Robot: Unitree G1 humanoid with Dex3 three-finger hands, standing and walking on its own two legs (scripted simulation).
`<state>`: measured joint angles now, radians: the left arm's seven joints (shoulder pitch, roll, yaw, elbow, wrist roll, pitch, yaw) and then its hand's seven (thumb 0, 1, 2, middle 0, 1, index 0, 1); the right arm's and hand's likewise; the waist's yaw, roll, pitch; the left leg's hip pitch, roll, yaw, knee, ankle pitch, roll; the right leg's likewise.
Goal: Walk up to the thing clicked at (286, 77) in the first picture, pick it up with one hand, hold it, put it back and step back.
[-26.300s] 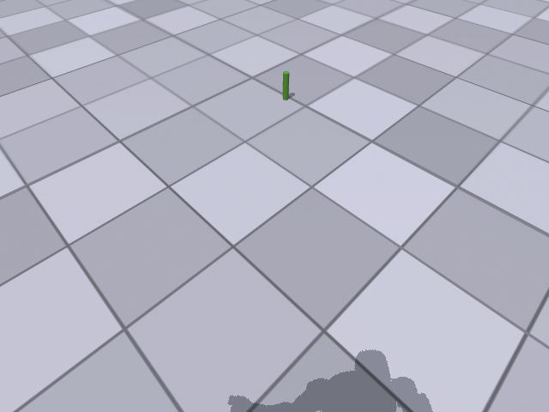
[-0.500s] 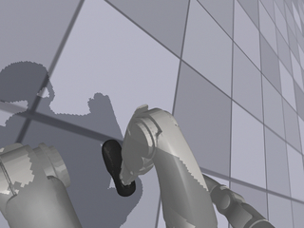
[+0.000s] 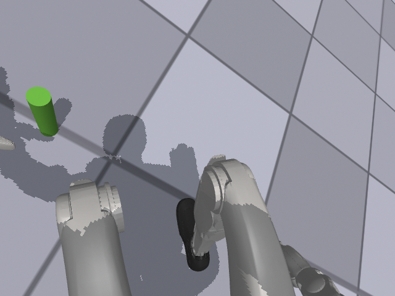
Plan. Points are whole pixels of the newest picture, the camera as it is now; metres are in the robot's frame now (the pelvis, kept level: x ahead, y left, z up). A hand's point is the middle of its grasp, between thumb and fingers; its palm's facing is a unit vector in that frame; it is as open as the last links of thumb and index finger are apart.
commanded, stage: home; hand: left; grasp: from the side
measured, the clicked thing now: (44, 115) +0.49 +0.24 -0.24
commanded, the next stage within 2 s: none
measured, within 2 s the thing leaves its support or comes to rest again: neither
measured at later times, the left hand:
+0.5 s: hand out of the picture +0.32 +0.31 +0.06, palm faces +0.18 -0.88 -0.44, open 17.0 cm
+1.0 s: hand out of the picture +0.27 +0.21 +0.27, palm faces +0.25 -0.90 -0.34, open 17.0 cm
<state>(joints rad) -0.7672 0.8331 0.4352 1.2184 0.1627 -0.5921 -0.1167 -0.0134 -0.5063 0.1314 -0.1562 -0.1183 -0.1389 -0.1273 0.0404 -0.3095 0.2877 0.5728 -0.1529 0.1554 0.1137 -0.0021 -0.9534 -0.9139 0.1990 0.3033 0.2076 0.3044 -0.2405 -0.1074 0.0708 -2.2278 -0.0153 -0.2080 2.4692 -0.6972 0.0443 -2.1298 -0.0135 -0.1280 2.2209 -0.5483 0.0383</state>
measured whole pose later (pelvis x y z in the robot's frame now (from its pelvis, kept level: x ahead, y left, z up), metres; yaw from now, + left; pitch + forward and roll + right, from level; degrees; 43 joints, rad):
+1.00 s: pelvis +0.10 -0.02 +0.35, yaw +10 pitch +16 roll -2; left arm 0.26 0.25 0.04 0.21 -0.01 0.22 0.17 -0.01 -0.49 0.10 -0.11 -0.10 -0.10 -0.10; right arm 0.27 -0.22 0.01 0.51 0.05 0.00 -0.15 0.01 -0.90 -0.90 0.20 0.30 0.21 0.30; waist -0.06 0.02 -0.16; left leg -0.89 0.04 -0.05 1.17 -0.56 -0.03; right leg -0.91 -0.02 -0.05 1.11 -0.48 0.01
